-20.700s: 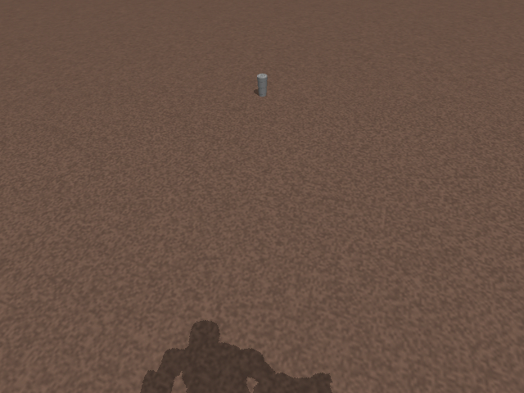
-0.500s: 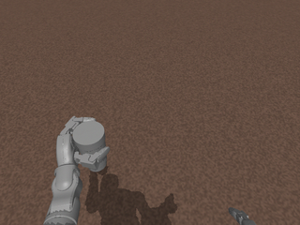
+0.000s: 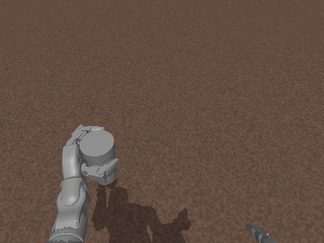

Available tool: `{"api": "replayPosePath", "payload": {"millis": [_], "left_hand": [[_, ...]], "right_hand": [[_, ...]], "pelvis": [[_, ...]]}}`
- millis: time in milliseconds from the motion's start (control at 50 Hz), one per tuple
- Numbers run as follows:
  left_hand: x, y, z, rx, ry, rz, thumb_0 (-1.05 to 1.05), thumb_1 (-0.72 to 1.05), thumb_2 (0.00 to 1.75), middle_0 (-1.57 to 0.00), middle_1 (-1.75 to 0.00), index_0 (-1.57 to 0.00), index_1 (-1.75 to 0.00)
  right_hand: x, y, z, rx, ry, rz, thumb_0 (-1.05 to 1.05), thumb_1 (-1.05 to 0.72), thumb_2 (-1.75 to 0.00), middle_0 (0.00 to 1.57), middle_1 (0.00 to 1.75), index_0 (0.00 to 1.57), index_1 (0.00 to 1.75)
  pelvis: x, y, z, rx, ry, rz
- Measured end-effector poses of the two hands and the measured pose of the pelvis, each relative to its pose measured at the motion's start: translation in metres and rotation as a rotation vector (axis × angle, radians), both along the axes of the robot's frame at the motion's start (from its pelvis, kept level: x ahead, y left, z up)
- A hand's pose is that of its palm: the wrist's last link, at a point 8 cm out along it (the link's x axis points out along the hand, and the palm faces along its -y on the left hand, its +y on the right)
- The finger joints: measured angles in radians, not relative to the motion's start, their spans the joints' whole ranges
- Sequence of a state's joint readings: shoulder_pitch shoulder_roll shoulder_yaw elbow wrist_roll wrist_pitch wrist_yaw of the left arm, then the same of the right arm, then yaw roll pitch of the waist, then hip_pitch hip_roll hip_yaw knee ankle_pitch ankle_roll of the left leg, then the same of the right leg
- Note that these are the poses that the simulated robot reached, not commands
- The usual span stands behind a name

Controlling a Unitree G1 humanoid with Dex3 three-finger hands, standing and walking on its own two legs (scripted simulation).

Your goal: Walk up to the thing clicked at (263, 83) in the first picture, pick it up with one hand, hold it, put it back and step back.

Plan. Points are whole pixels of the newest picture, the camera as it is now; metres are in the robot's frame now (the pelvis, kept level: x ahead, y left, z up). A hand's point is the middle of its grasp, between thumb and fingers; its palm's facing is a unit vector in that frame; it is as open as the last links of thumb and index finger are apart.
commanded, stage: hold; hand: left
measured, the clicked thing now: (102, 160) +0.33 +0.17 +0.02
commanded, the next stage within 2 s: crouch in 0.56 s
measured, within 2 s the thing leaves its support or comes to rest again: neither
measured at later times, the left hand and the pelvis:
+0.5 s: hand (99, 154) +0.33 +0.17 +0.05, palm faces +0.19 -0.98 -0.01, open 10.5 cm; pelvis +0.00 +0.00 +0.00, yaw +0 degrees
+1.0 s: hand (102, 165) +0.33 +0.18 -0.01, palm faces +0.23 -0.97 -0.01, open 10.5 cm; pelvis -0.02 -0.01 -0.02, yaw +0 degrees
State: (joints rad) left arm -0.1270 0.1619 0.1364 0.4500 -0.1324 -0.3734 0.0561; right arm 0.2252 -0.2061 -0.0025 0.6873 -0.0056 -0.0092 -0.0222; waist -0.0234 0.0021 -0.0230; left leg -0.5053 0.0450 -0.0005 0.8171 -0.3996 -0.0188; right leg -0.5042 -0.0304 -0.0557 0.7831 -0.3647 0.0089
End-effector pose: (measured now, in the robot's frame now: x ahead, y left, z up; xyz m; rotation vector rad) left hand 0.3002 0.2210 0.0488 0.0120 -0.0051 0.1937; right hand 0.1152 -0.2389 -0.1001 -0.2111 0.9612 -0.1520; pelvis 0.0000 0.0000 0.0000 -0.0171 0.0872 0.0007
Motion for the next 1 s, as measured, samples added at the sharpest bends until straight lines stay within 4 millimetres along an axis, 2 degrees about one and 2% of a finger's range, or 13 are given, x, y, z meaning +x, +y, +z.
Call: {"api": "replayPosePath", "payload": {"millis": [760,880,1000], "left_hand": [[-0.003,-0.002,0.001,0.005,-0.001,-0.003,0.04,-0.40,1.08,-0.77,-1.05,-0.65,-1.04],[-0.003,-0.001,-0.018,-0.006,0.026,0.018,0.04,-0.40,1.07,-0.77,-1.04,-0.65,-1.04],[-0.003,0.006,-0.058,-0.011,0.041,0.044,0.04,-0.40,1.07,-0.77,-1.04,-0.65,-1.04]], "right_hand": [[-0.001,-0.005,0.000,0.002,-0.012,0.005,0.01,-0.90,-0.90,0.20,0.30,0.20,0.30],[-0.006,-0.008,-0.005,-0.001,0.000,0.008,0.01,-0.90,-0.90,0.20,0.30,0.20,0.30],[-0.017,-0.016,-0.024,-0.025,0.047,0.022,0.01,-0.90,-0.90,0.20,0.30,0.20,0.30]], "pelvis": [[-0.004,-0.003,0.000,0.003,-0.005,0.001],[-0.009,-0.005,-0.005,0.005,0.021,0.001],[-0.018,-0.007,-0.024,0.005,0.098,0.002]]}}
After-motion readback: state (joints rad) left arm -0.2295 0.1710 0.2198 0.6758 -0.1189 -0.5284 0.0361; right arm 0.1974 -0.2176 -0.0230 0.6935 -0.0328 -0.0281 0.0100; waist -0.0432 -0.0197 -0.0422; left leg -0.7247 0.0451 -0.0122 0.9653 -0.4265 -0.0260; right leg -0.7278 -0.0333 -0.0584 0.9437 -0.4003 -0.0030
